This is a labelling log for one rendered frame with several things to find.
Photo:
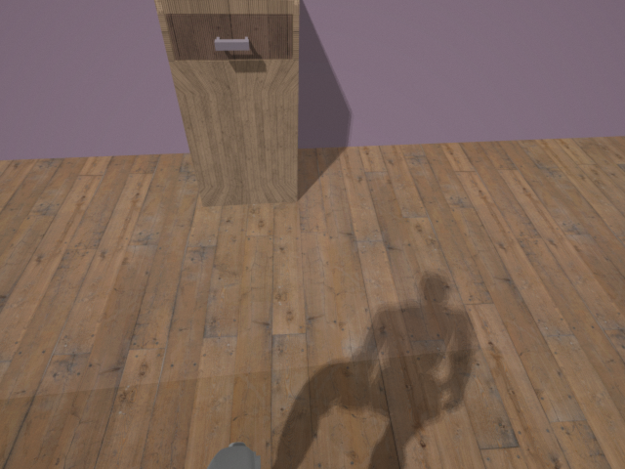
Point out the handle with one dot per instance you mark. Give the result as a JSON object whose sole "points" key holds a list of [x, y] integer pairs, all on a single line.
{"points": [[231, 44]]}

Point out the left robot thigh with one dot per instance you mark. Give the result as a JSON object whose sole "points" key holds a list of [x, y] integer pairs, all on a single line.
{"points": [[237, 457]]}

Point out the cabinet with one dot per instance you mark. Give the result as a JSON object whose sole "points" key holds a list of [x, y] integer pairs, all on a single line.
{"points": [[240, 116]]}

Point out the drawer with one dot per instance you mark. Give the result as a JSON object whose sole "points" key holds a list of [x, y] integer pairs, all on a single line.
{"points": [[193, 35]]}

